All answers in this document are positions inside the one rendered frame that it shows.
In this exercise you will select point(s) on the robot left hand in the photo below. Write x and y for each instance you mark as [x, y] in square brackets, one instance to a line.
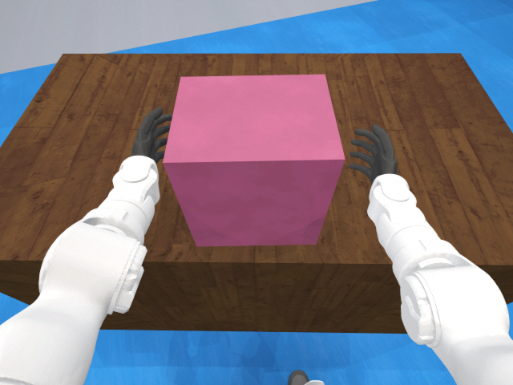
[146, 143]

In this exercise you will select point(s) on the left robot upper arm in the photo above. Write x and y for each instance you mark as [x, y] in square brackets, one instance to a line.
[94, 272]

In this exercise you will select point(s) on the pedestal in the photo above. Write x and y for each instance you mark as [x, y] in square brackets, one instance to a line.
[453, 148]

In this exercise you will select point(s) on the left robot forearm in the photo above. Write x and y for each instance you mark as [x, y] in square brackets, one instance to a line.
[128, 209]

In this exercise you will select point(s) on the right robot upper arm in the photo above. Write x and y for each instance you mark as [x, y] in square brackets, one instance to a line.
[459, 314]

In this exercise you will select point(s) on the robot right hand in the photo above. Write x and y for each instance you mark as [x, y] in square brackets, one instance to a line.
[382, 161]

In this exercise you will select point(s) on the right robot forearm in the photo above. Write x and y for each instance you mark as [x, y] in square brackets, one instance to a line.
[409, 241]

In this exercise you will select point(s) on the carton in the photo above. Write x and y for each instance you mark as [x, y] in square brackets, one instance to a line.
[254, 159]

